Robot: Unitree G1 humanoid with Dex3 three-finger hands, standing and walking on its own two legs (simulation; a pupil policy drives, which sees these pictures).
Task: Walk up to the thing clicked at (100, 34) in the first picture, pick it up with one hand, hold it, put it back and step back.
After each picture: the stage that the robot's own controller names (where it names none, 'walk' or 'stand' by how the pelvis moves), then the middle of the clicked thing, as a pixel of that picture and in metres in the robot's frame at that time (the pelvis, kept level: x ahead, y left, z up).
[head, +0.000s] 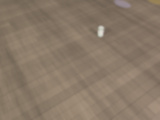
stand; (100, 31) +1.67 -0.23 -0.72
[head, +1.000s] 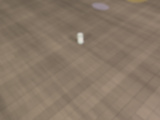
walk; (80, 38) +1.56 +0.13 -0.70
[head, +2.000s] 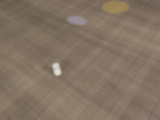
walk; (56, 69) +1.02 +0.32 -0.71
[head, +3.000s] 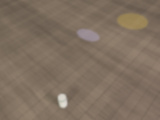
walk; (62, 100) +0.65 +0.21 -0.69
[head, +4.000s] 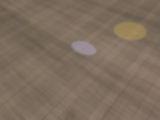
stand; out of the picture +0.43 +0.21 -0.69
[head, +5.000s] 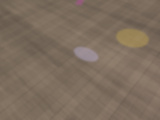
stand; out of the picture +0.40 +0.19 -0.72
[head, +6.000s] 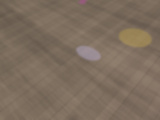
stand; out of the picture +0.41 +0.18 -0.72
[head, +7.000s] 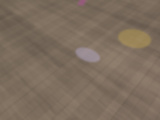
stand; out of the picture +0.40 +0.19 -0.73
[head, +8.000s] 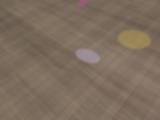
stand; out of the picture +0.39 +0.19 -0.73
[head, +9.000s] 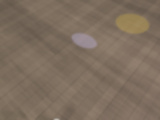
go down; out of the picture +0.40 +0.19 -0.71
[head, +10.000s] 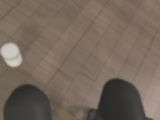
go down; (12, 55) +0.48 +0.25 -0.28
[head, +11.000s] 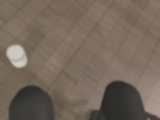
close in; (17, 56) +0.47 +0.24 -0.30
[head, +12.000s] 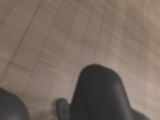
close in; out of the picture +0.45 +0.29 -0.22
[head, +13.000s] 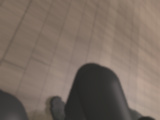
close; out of the picture +0.44 +0.30 -0.23
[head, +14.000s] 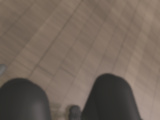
lift; out of the picture +0.37 +0.26 -0.18
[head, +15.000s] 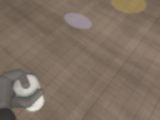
lift; (30, 93) +0.33 +0.18 +0.00
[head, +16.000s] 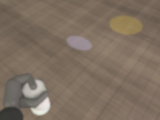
hold; (37, 97) +0.33 +0.17 -0.01
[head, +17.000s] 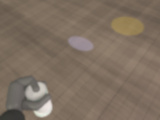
hold; (39, 100) +0.32 +0.17 -0.02
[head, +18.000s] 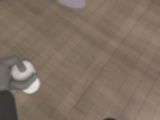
crouch; (26, 78) +0.40 +0.19 -0.08
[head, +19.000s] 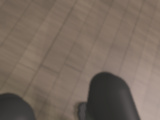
lower; out of the picture +0.49 +0.29 -0.14
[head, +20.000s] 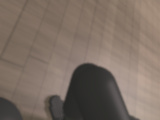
lower; out of the picture +0.44 +0.30 -0.23
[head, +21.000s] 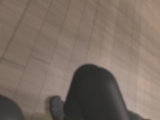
lower; out of the picture +0.43 +0.30 -0.23
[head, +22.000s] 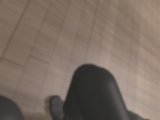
lower; out of the picture +0.43 +0.30 -0.24
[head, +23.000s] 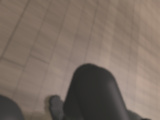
lower; out of the picture +0.44 +0.30 -0.24
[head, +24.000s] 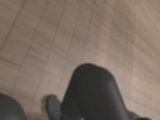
open; out of the picture +0.43 +0.28 -0.24
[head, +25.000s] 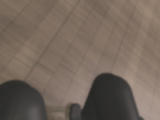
stand; out of the picture +0.44 +0.27 -0.25
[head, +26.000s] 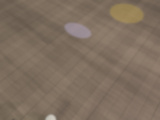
stand; out of the picture +0.40 +0.18 -0.62
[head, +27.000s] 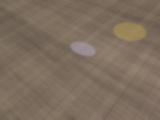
stand; out of the picture +0.39 +0.19 -0.67
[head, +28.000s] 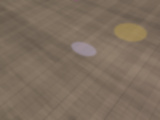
stand; out of the picture +0.40 +0.18 -0.67
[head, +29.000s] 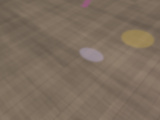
stand; out of the picture +0.41 +0.18 -0.72
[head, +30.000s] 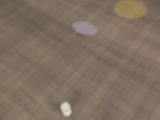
walk; (66, 109) +0.49 +0.16 -0.70
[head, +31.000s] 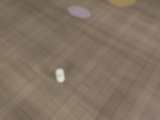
walk; (60, 75) +0.78 +0.17 -0.70
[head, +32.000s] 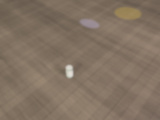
stand; (69, 71) +1.02 +0.18 -0.70
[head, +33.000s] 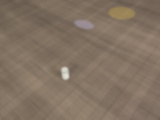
stand; (65, 73) +1.01 +0.19 -0.73
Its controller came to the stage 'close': yes
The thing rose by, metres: 0.70
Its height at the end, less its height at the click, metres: +0.00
